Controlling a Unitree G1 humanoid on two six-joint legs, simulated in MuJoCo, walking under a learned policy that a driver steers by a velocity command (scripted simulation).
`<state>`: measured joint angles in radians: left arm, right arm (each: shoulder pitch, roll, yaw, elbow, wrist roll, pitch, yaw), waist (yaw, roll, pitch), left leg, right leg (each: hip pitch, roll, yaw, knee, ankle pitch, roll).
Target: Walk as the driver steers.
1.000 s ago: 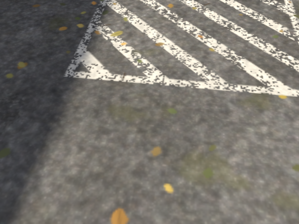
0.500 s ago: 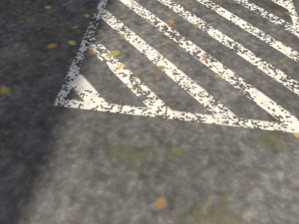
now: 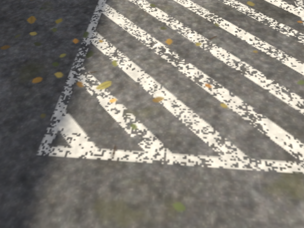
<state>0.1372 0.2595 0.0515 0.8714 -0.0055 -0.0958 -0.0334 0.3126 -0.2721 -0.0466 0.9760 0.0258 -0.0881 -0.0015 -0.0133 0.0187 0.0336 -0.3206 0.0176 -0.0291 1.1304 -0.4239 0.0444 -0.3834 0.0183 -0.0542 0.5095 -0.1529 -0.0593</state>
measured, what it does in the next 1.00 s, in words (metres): walks ahead, turning right: left foot, then right foot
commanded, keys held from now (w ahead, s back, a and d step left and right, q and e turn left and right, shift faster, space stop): w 0.30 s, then w+e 0.70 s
